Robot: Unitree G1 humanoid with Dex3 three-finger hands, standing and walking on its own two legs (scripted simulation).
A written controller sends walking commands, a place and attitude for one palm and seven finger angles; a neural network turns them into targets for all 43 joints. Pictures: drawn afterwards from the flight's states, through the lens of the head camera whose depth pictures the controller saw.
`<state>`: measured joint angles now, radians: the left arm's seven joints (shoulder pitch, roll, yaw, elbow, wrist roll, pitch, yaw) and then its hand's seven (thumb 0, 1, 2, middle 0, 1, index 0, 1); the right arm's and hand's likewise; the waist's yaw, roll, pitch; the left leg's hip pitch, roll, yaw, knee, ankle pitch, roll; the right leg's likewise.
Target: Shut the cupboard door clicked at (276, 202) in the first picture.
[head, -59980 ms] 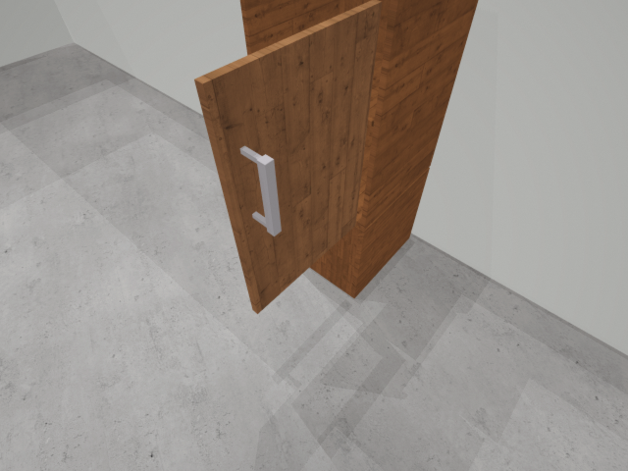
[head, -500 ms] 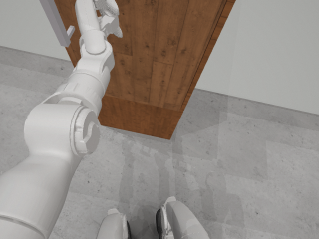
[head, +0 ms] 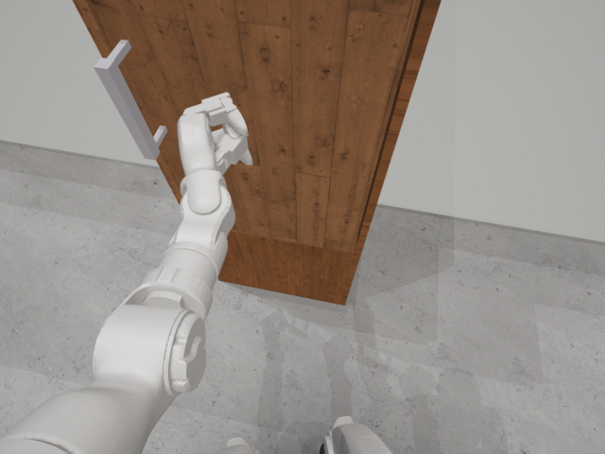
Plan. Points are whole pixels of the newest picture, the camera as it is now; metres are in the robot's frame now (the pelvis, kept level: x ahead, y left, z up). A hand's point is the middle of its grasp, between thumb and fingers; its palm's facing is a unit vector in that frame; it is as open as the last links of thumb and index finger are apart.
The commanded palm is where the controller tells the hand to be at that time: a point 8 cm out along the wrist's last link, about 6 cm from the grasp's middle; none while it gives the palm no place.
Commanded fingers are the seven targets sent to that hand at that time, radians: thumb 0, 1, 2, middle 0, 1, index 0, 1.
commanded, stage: pull the fist back off the door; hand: left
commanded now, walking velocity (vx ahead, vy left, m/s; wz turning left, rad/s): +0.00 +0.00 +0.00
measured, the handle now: (138, 105) +0.59 +0.17 +0.09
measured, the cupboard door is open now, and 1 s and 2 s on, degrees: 0 0 0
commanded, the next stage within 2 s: draw the hand back to the body in 0.16 s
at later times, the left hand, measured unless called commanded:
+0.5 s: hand (208, 167) +0.45 +0.06 +0.12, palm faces +0.09 -1.00 -0.03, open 3.1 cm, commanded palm +0.39 +0.12 +0.12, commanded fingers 0.00 0.90 0.90 -1.30 -1.50 -1.30 -1.50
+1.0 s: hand (77, 286) +0.29 +0.16 +0.16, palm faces +0.13 -0.97 -0.23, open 3.2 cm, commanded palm +0.25 +0.22 +0.18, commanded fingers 0.00 0.90 0.90 -0.83 -0.99 -0.83 -0.99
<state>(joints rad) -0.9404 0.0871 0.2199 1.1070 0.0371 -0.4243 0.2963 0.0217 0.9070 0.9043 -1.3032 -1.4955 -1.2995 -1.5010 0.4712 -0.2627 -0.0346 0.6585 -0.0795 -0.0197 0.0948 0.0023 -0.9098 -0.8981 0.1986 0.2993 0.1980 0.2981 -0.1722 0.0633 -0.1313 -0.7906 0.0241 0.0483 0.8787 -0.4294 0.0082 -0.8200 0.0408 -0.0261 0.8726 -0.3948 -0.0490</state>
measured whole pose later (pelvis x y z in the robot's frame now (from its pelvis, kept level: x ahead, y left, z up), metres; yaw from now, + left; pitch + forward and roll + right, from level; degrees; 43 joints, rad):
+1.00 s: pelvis +0.00 +0.00 +0.05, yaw +2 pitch -2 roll +0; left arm 0.01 0.22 0.01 0.07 -0.06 -0.08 0.06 0.02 0.90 0.90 -1.09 -1.26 -1.08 -1.26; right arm 0.15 -0.23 0.04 0.57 0.04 0.01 -0.08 0.01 -0.91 -0.90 0.20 0.30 0.20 0.30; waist 0.02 0.07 -0.02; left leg -0.16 -0.01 0.03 0.46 -0.26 0.01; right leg -0.18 0.02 -0.04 0.47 -0.25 -0.04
